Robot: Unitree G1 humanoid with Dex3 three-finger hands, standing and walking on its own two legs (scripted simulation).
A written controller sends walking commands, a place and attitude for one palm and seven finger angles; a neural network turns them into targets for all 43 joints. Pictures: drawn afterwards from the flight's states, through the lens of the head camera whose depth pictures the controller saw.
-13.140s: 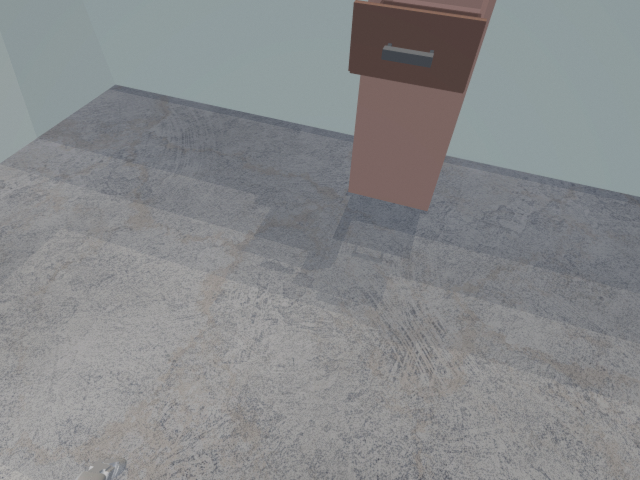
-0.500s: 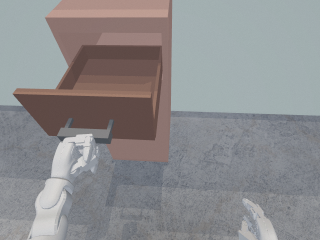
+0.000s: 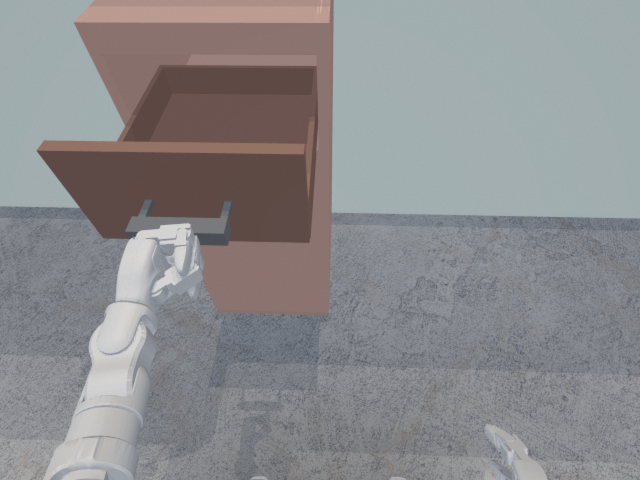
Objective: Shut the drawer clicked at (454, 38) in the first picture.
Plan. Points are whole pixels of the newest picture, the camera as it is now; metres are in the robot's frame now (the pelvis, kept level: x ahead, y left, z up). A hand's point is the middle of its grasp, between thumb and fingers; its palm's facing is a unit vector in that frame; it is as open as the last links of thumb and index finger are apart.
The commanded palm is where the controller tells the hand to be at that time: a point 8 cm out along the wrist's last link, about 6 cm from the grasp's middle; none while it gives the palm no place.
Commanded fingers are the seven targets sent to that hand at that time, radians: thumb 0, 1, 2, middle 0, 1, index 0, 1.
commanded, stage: push the drawer shut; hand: left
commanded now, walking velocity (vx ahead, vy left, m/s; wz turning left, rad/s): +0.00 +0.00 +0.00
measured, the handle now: (183, 218) +0.43 +0.20 +0.07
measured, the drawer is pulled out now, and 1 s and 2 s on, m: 0.23 0.11 0.00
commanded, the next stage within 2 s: none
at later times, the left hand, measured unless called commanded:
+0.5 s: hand (207, 225) +0.42 +0.17 +0.07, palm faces -0.03 -1.00 -0.03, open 2.9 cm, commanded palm +0.40 +0.22 +0.07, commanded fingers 0.00 0.90 0.90 -1.40 -1.60 -1.40 -1.60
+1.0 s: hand (214, 197) +0.48 +0.17 +0.07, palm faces -0.03 -1.00 -0.02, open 2.9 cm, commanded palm +0.46 +0.22 +0.07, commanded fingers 0.00 0.90 0.90 -1.40 -1.60 -1.40 -1.60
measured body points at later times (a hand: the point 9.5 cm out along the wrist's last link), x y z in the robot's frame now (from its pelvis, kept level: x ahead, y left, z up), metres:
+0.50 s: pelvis +0.00 +0.00 -0.01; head +0.07 +0.00 +0.44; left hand +0.42 +0.22 +0.07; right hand +0.08 -0.26 -0.12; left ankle +0.01 +0.13 -0.71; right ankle +0.01 -0.12 -0.71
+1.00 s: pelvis +0.00 +0.01 -0.01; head +0.09 +0.01 +0.43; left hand +0.47 +0.22 +0.07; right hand +0.03 -0.26 -0.13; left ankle +0.01 +0.13 -0.71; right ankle +0.01 -0.12 -0.71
